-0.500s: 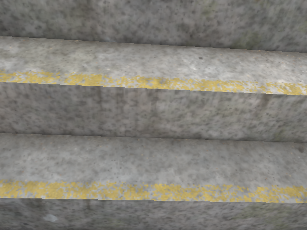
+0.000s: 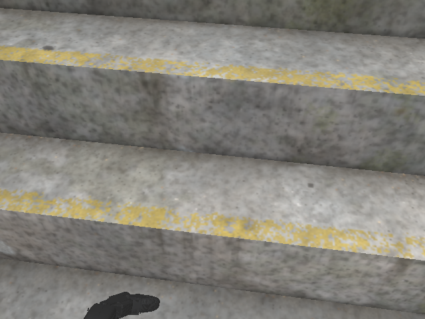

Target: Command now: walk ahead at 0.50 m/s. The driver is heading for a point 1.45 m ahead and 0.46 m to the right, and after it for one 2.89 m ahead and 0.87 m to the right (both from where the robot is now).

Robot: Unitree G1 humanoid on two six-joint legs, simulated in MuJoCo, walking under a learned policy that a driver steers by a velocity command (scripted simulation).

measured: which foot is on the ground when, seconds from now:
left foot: up 0.00-0.44, down 0.46-1.00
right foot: down 0.00-0.48, up 0.50-0.94, down 0.96-1.00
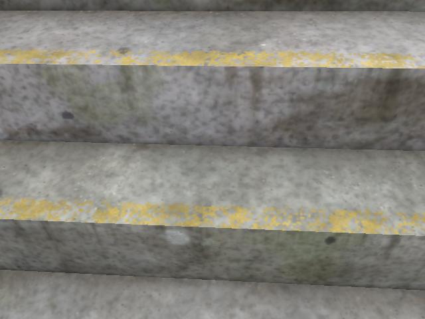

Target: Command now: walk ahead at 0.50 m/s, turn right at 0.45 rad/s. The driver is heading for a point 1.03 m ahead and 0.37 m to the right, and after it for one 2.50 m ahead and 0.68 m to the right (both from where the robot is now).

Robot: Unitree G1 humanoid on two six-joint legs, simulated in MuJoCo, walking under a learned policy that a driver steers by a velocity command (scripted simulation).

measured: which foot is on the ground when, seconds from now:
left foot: down 0.00-0.04, up 0.06-0.42, down 0.44-0.94, up 0.96-1.00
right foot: down 0.00-0.48, up 0.50-0.90, down 0.92-1.00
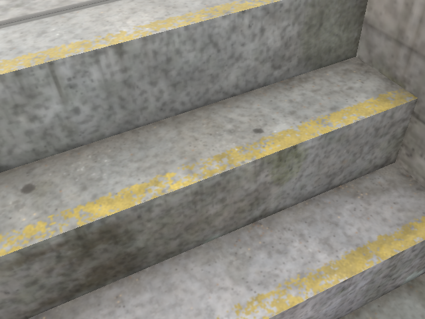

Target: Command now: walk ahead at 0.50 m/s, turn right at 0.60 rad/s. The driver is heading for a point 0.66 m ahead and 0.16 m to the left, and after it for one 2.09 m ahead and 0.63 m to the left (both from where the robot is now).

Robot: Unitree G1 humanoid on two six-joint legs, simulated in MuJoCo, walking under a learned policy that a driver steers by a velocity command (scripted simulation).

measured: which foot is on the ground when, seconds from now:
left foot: up 0.00-0.24, down 0.26-0.58, up 0.60-1.00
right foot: down 0.00-0.38, up 0.40-0.58, down 0.60-1.00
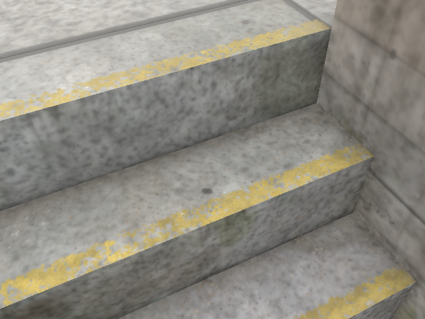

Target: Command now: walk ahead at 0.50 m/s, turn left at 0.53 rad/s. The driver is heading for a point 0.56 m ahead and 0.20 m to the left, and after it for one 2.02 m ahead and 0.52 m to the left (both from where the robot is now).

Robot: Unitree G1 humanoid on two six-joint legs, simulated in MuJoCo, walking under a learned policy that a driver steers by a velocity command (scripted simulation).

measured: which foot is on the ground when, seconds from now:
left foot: up 0.00-0.04, down 0.06-0.56, up 0.58-0.90, down 0.92-1.00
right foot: down 0.00-0.04, up 0.06-0.52, down 0.54-0.94, up 0.96-1.00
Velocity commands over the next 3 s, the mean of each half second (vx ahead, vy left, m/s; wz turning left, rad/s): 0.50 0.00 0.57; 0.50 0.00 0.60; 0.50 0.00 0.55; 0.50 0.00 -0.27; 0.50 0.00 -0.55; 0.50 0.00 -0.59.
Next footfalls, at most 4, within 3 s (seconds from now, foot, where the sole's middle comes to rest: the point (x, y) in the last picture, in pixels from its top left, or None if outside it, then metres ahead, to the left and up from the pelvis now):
0.06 left None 0.10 0.08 -0.62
0.54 right None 0.24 -0.17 -0.62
0.92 left None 0.34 0.04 -0.41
1.34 right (241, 168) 0.67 -0.07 -0.19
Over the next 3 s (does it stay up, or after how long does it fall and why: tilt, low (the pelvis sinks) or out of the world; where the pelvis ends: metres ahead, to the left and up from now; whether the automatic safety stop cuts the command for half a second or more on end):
stays up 1.04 0.51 0.77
